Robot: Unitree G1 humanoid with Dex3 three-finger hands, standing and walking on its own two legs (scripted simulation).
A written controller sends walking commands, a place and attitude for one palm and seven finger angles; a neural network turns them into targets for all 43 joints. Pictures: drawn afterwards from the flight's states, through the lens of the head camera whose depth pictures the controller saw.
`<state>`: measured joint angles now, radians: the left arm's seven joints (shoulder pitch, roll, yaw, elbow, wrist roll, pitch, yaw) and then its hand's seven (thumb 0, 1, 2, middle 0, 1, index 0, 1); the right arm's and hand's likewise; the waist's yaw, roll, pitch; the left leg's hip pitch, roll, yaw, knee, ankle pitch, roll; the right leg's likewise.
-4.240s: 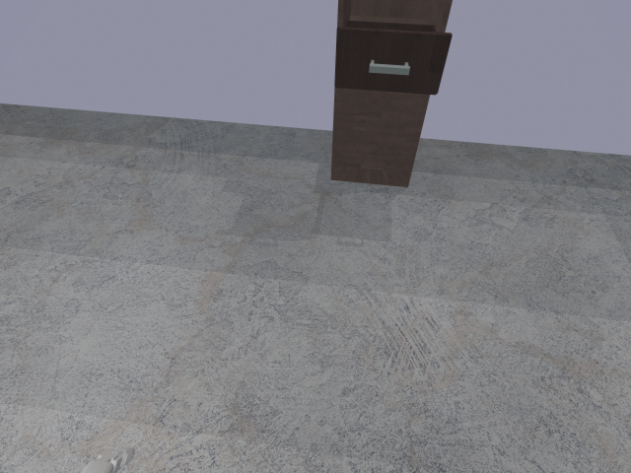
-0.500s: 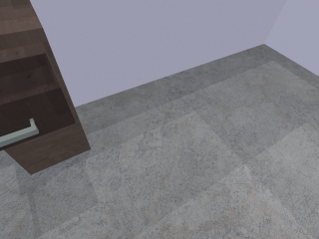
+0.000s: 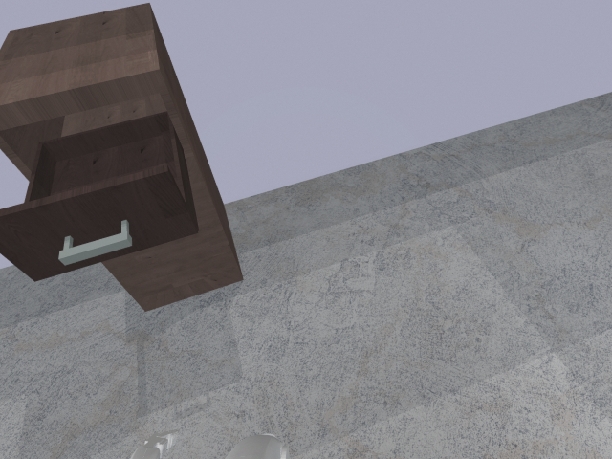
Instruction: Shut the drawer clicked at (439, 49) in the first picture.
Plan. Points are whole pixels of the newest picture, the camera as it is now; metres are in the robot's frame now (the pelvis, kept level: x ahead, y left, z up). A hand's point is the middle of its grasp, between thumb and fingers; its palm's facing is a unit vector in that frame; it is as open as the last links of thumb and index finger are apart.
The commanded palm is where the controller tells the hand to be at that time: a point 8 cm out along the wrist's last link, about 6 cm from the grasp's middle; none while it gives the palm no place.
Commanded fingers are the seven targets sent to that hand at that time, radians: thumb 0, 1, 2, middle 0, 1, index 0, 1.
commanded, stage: turn to face it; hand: left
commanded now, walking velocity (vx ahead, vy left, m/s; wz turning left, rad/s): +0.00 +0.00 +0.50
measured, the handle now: (96, 240) +0.50 +0.41 -0.05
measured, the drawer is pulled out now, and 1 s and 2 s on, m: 0.29 0.29 0.29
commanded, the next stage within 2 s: take the last steps up to it in 0.32 s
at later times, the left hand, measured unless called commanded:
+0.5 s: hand out of the picture -0.06 +0.25 -0.18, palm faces +0.30 -0.92 -0.25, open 7.4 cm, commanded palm none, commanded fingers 0.00 0.90 0.90 -0.20 -0.30 -0.20 -0.30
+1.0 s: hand out of the picture -0.03 +0.16 -0.16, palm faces +0.35 -0.92 -0.17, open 7.4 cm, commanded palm none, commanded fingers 0.00 0.90 0.90 -0.20 -0.30 -0.20 -0.30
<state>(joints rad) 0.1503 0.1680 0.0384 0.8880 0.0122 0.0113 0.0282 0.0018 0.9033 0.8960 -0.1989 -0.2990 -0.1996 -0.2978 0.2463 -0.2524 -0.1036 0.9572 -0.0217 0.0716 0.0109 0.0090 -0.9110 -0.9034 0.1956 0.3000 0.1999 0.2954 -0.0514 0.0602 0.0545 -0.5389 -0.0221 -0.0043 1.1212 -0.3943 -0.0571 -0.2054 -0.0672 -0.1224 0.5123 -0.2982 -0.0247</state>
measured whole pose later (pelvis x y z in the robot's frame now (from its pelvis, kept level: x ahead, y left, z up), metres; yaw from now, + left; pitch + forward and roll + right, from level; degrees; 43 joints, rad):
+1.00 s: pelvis +0.06 +0.03 +0.01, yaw +17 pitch -1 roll +1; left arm 0.42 0.10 0.01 1.09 0.02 -0.06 0.01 0.00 0.91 0.90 -0.20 -0.30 -0.20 -0.30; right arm 0.30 -0.21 -0.07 1.07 -0.02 0.02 0.02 0.01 -0.91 -0.90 0.19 0.30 0.20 0.30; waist 0.00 0.04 0.03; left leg -0.53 0.09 0.04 0.99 -0.19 -0.01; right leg -0.04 -0.03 -0.14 0.32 -0.27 -0.02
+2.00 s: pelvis +0.24 +0.13 -0.01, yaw +17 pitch -1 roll +1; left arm 0.10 0.13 0.04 1.01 0.02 0.00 0.05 -0.02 0.93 0.90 -0.20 -0.30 -0.20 -0.30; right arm 0.25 -0.15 -0.07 1.08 0.00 0.05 -0.03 0.01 -0.91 -0.90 0.20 0.30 0.20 0.30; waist -0.01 0.01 0.13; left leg -0.35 0.01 0.03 0.96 -0.53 -0.04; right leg -0.36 -0.08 -0.13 0.52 -0.14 -0.03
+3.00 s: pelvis +0.19 +0.07 +0.00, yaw +15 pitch -2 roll +0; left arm 0.28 0.11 0.00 1.16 0.00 0.00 0.04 0.02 0.93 0.90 -0.20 -0.30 -0.20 -0.30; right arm 0.26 -0.12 -0.01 1.16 -0.01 0.01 -0.06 0.01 -0.92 -0.90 0.19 0.30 0.20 0.30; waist 0.01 0.00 0.04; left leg -0.16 0.06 0.03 0.43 -0.23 -0.05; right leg -0.12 0.06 -0.10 0.41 -0.26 -0.08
